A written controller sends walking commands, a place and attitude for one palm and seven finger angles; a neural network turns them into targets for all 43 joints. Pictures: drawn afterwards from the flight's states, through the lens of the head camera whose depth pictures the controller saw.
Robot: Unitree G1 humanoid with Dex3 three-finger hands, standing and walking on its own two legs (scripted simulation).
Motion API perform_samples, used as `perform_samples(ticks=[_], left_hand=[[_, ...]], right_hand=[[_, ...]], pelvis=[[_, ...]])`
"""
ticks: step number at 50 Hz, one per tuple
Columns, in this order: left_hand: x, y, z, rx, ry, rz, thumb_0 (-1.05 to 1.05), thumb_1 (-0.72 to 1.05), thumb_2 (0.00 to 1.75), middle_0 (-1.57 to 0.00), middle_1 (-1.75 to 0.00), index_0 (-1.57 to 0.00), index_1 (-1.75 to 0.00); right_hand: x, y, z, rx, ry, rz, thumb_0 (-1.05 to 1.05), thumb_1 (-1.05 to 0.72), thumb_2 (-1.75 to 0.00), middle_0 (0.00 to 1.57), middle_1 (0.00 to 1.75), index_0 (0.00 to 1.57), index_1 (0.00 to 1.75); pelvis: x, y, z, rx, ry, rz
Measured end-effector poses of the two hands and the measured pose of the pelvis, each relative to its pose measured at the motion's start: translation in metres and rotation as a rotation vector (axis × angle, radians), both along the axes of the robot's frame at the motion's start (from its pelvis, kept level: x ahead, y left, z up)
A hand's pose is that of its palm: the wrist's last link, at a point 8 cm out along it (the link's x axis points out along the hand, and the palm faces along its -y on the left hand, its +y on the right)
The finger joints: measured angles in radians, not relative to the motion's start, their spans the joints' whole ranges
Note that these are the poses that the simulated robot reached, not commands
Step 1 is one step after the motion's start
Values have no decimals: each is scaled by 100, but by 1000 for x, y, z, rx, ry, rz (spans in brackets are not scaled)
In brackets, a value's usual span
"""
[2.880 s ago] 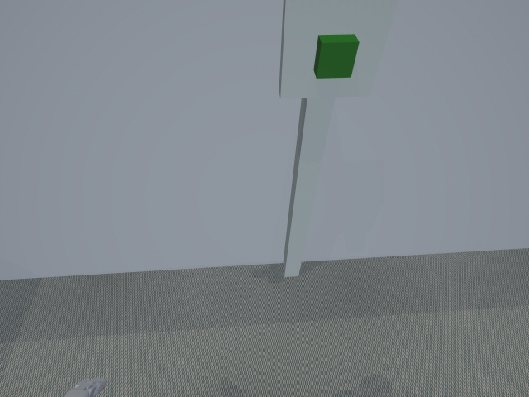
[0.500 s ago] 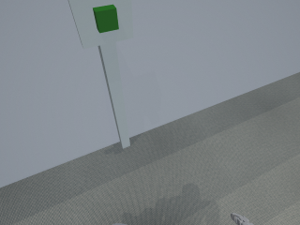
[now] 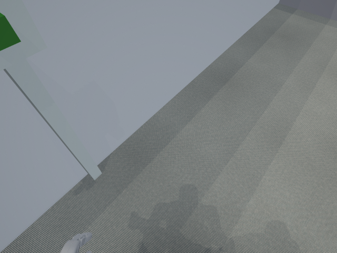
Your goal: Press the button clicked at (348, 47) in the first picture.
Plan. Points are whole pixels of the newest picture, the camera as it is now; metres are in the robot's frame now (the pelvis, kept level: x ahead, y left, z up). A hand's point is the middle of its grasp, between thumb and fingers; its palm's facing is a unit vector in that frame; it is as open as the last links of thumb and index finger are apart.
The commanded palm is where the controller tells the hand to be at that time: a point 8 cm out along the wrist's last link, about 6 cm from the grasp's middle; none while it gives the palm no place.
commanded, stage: walk to a spot facing it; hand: left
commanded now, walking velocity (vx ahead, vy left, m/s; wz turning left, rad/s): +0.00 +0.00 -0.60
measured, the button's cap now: out of the picture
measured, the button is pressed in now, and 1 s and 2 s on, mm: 0 0 0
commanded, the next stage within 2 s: none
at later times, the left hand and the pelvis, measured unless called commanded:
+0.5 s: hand (93, 251) +0.14 +0.21 -0.17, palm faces -0.22 -0.95 -0.21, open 7.4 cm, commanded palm none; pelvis +0.01 +0.03 +0.00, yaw -18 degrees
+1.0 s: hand (137, 227) +0.20 +0.10 -0.14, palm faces -0.55 -0.79 -0.26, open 7.4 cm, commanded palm none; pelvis -0.01 +0.00 +0.00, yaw -35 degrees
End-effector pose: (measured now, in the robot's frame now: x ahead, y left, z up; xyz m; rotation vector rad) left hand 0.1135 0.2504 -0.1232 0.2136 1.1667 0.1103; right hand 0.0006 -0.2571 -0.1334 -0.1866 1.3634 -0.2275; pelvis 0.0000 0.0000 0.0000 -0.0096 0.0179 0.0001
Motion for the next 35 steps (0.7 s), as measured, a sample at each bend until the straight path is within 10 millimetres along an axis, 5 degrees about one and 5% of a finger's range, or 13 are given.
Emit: perform_samples(ticks=[5, 11, 22, 29, 35], left_hand=[[25, -26, 7, 30, -66, -60, 0, 91, 89, -20, -30, -20, -30], [27, -37, 11, 29, -33, -111, 0, 90, 89, -20, -30, -20, -30], [29, 0, -18, 0, 49, -160, 0, 90, 89, -20, -30, -21, -30], [43, 14, -15, -14, 84, -231, 0, 91, 89, -20, -30, -20, -30], [55, 3, -9, -14, 115, -316, 0, 91, 89, -19, -30, -20, -30]], right_hand=[[-21, -22, -10, -4, 50, -75, 1, -91, -90, 21, 30, 20, 30], [1, -26, 1, -8, -48, -119, 1, -91, -90, 20, 30, 19, 30], [49, 6, 22, -75, -246, -162, 0, -91, -90, 20, 30, 20, 30], [25, 34, 37, -86, -228, -212, 0, -90, -90, 21, 30, 20, 30], [-16, 47, 33, -64, -182, -331, 0, -90, -90, 21, 30, 20, 30]], pelvis=[[-1, -13, -3, -3, -10, -45], [1, -16, 6, 11, -10, -119], [12, 19, -3, -6, -2, -258], [13, 35, 9, -23, -9, -353], [12, 39, 13, -33, -8, -434]])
